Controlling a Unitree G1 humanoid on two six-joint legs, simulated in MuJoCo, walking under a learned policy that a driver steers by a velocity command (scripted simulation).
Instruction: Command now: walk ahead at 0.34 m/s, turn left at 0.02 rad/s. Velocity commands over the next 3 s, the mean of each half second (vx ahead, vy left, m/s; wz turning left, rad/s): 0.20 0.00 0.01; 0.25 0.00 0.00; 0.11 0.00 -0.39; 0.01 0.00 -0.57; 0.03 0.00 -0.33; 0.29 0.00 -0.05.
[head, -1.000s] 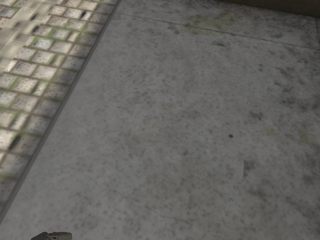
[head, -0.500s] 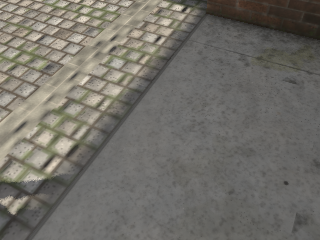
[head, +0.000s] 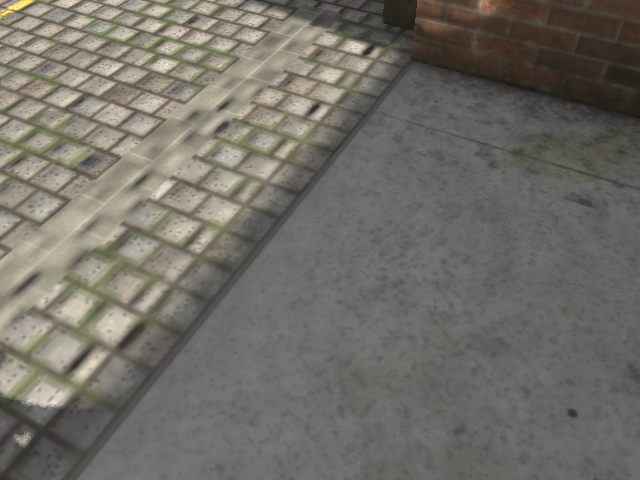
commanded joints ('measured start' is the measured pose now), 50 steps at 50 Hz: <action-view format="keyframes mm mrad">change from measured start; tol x32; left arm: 1 270 196 51 20 29 -23 -10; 50 224 139 39 30 27 34 62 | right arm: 1 -246 -142 -39 -187 21 -66 -20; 18 30 -198 -41 -60 -53 -35 2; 50 -431 -60 -1 24 -4 -58 30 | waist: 1 133 -304 80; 18 -44 244 -420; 33 70 108 7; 36 107 -326 138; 50 82 -166 86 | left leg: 1 -605 -83 43 440 -136 -5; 15 89 -46 147 -175 549 82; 17 526 367 -281 -135 1133 301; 33 -318 181 -113 -458 -288 160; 38 -624 20 19 282 57 65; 50 -303 -3 134 -101 345 -3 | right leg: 1 381 -378 667 -410 193 -284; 15 98 -148 78 -130 843 -29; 17 -225 23 45 445 -73 67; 19 -310 0 140 696 -231 79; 33 96 -27 -37 8 35 14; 36 114 -387 601 -518 -485 -202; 50 127 -219 140 -401 440 -101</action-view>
